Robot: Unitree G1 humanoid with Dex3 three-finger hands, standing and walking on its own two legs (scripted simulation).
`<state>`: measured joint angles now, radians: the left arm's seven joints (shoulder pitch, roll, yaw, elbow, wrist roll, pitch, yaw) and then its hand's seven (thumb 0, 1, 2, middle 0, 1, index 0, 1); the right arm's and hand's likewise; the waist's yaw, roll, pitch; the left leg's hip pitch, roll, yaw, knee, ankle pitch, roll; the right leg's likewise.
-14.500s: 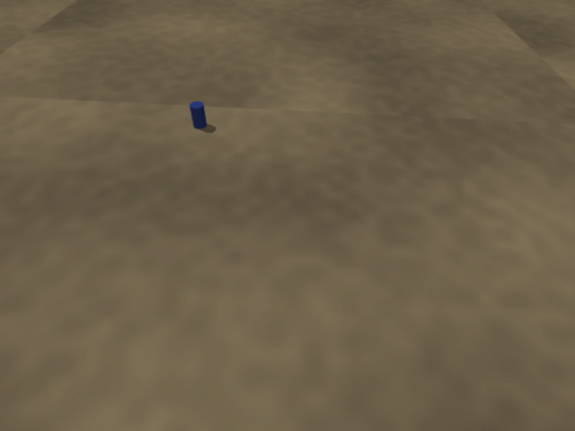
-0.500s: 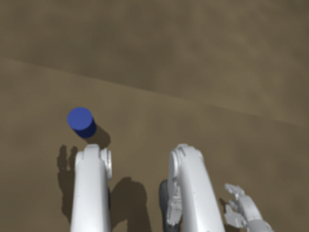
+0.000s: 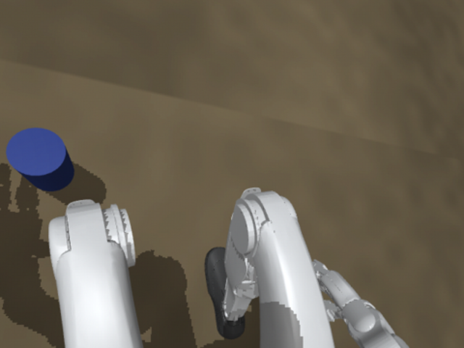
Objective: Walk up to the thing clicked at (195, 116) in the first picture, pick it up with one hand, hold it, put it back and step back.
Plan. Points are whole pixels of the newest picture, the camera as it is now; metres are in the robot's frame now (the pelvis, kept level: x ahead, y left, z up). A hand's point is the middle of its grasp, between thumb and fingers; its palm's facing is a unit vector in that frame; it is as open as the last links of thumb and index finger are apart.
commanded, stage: approach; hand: left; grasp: from the side
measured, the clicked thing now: (45, 162) +0.43 +0.26 -0.24
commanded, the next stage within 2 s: close in in 0.18 s
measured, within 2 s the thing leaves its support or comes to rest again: leaves its support in 2.00 s
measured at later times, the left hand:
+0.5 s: hand (40, 171) +0.41 +0.27 -0.23, palm faces +0.17 -0.98 -0.07, open 15.6 cm
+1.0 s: hand (43, 171) +0.41 +0.26 -0.22, palm faces +0.22 -0.97 -0.14, open 15.0 cm
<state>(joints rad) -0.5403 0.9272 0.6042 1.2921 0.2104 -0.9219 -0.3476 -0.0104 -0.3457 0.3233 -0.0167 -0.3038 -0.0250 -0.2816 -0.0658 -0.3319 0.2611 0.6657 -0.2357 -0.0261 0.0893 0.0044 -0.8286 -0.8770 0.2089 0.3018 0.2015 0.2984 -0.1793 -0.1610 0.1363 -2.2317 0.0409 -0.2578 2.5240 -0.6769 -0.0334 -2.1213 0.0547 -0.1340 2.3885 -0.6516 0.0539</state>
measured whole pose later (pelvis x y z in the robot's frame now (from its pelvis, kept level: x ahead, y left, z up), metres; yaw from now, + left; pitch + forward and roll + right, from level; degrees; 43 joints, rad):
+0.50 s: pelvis -0.01 +0.02 -0.03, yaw -5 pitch +9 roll -19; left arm -0.56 0.86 0.53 1.49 0.08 -1.14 -0.01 -0.01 -0.20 0.24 -0.01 -0.24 -0.04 -0.20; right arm -0.21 -0.37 0.50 0.56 -0.40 0.00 0.14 0.00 -0.87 -0.88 0.21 0.30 0.20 0.30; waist -0.24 -0.32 0.32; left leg -2.18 0.02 -0.42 2.68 -0.71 -0.03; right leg -2.00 0.10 -0.25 2.41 -0.64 0.07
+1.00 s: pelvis -0.01 +0.02 -0.03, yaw -7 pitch +9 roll -19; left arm -0.54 0.85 0.40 1.51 0.12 -1.15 0.22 -0.01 -0.09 0.26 -0.04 -0.20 -0.05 -0.18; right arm -0.17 -0.34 0.52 0.60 -0.42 -0.03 0.20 0.00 -0.87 -0.89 0.21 0.30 0.20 0.30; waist -0.23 -0.30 0.30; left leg -2.19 0.03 -0.44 2.68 -0.70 -0.02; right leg -2.02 0.12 -0.26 2.40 -0.61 0.08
